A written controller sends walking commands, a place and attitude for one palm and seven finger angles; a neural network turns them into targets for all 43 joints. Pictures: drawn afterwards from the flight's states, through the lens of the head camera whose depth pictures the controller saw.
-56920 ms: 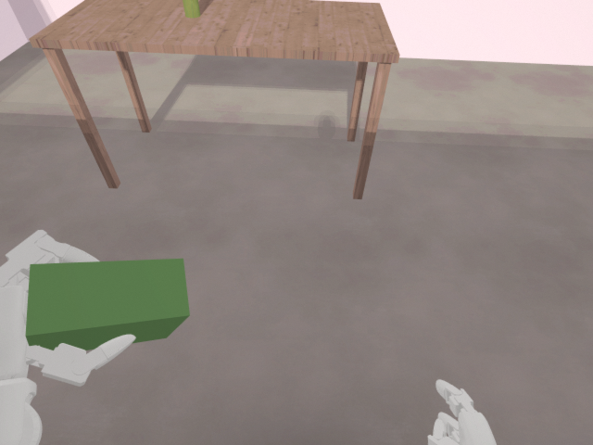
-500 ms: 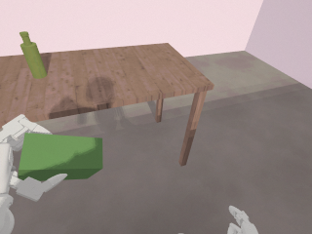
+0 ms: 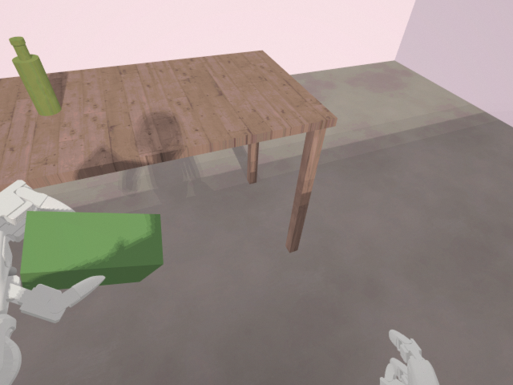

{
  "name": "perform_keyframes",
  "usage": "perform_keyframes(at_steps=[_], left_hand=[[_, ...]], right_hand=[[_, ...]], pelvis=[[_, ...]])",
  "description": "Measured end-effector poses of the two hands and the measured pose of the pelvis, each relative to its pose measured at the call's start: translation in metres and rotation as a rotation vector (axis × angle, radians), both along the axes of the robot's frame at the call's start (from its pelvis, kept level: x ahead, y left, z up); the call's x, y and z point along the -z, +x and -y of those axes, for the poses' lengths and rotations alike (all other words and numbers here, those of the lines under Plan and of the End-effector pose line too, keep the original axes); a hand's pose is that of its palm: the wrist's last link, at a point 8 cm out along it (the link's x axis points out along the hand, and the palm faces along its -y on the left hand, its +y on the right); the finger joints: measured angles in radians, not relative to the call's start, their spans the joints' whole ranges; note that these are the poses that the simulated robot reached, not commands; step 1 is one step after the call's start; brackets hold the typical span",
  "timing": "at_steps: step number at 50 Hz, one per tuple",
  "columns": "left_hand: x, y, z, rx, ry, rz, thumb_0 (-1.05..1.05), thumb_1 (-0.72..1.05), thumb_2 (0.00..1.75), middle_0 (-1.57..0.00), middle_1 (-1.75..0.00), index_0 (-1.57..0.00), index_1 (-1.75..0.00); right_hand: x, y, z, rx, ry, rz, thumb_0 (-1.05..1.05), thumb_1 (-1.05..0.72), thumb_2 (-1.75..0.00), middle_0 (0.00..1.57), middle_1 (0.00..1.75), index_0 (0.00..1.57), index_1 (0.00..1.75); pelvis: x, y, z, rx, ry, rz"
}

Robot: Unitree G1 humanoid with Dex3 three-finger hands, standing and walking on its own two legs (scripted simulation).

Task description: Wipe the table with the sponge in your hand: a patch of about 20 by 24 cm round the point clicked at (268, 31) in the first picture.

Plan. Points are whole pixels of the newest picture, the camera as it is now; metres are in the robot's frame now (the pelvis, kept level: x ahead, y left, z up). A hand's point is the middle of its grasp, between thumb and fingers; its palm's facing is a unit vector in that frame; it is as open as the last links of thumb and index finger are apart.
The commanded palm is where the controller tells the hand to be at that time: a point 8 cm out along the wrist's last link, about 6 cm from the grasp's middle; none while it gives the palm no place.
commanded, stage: stand and wait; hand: left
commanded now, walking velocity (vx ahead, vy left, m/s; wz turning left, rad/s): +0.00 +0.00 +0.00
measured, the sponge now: (113, 251) +0.24 +0.19 +0.15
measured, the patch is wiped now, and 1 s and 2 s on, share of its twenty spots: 1.00 1.00 1.00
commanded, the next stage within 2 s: none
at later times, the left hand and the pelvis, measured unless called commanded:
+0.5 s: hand (61, 231) +0.25 +0.26 +0.17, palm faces +0.42 -0.84 -0.33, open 10.1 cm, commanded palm +0.20 +0.30 +0.20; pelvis +0.04 +0.01 +0.01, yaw +1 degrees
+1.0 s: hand (55, 231) +0.25 +0.26 +0.17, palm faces +0.40 -0.85 -0.34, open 10.1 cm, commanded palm +0.20 +0.30 +0.20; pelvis +0.05 +0.02 +0.02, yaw +1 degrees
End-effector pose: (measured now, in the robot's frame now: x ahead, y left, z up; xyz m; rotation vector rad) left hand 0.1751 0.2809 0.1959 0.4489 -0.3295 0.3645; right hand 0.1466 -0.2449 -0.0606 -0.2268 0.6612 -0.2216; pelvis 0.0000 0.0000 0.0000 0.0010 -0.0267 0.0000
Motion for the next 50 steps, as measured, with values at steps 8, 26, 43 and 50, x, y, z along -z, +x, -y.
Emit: perform_keyframes(at_steps=[8, 26, 43, 50], left_hand=[[0.01, -0.001, 0.008, -0.007, -0.042, -0.069, -0.01, -0.52, 1.06, -0.73, -1.34, -0.74, -1.34], [0.013, 0.038, -0.014, -0.046, -0.086, -0.105, -0.01, -0.52, 1.06, -0.72, -1.34, -0.74, -1.34], [0.015, 0.041, -0.024, -0.06, -0.093, -0.136, -0.01, -0.52, 1.06, -0.72, -1.34, -0.74, -1.34], [0.013, 0.038, -0.022, -0.05, -0.087, -0.135, -0.01, -0.52, 1.06, -0.73, -1.34, -0.74, -1.34]], right_hand=[[0.013, 0.006, -0.009, -0.069, 0.046, -0.081, 0.01, -0.91, -0.9, 0.21, 0.3, 0.2, 0.3], [-0.013, 0.076, -0.041, -0.114, 0.041, 0.001, 0.01, -0.91, -0.9, 0.21, 0.3, 0.2, 0.3], [-0.018, 0.082, -0.041, -0.098, 0.023, -0.024, 0.01, -0.91, -0.9, 0.21, 0.3, 0.2, 0.3], [-0.012, 0.067, -0.04, -0.084, 0.03, -0.053, 0.01, -0.91, -0.9, 0.21, 0.3, 0.2, 0.3]], pelvis=[[-0.004, 0.011, 0.003, -0.032, -0.023, 0.007], [-0.015, 0.045, -0.015, -0.016, -0.02, -0.015], [-0.019, 0.05, -0.021, -0.009, -0.022, -0.019], [-0.02, 0.046, -0.022, -0.009, -0.023, -0.018]])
